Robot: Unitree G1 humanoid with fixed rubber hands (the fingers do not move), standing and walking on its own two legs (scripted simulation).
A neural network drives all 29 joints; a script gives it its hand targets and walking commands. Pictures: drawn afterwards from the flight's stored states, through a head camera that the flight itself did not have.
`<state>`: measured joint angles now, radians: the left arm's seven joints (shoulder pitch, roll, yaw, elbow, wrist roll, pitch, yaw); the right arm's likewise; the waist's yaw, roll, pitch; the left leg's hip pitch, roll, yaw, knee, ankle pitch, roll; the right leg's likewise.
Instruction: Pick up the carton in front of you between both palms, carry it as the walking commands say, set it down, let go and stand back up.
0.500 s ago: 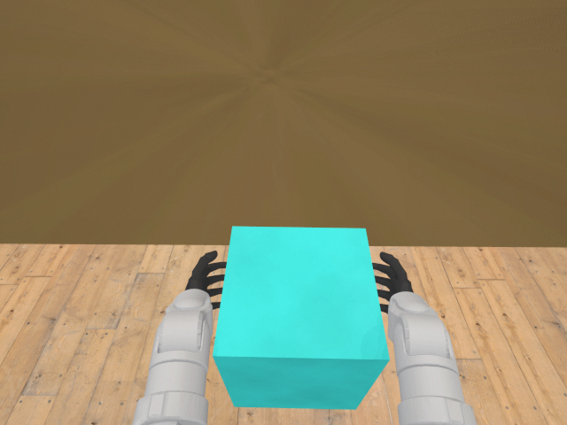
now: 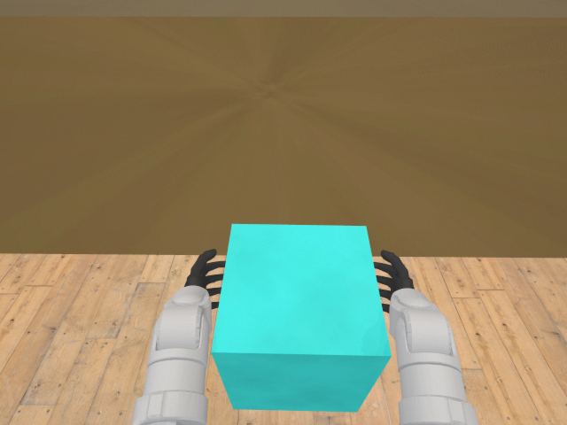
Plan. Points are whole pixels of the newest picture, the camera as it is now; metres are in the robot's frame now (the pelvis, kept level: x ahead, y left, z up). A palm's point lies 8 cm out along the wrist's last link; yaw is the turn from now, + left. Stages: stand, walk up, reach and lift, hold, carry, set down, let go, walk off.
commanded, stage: hold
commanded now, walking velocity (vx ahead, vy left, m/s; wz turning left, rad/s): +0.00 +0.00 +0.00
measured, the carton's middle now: (296, 321) +0.29 +0.00 -0.03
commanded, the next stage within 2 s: carry in 1.14 s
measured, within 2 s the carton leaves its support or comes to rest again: neither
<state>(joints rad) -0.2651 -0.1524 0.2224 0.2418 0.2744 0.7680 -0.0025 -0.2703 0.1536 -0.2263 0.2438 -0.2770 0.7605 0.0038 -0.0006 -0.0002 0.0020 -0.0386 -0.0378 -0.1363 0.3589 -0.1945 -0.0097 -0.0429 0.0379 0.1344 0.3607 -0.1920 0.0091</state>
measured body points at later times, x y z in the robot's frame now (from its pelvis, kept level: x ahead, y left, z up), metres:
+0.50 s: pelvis +0.00 +0.00 +0.00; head -0.05 +0.00 +0.45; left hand +0.30 +0.15 +0.04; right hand +0.30 -0.15 +0.04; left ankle +0.01 +0.13 -0.75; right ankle +0.01 -0.13 -0.75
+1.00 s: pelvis +0.00 +0.00 +0.00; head -0.04 +0.00 +0.45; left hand +0.30 +0.15 +0.04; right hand +0.30 -0.15 +0.04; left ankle +0.01 +0.13 -0.75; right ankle +0.01 -0.13 -0.75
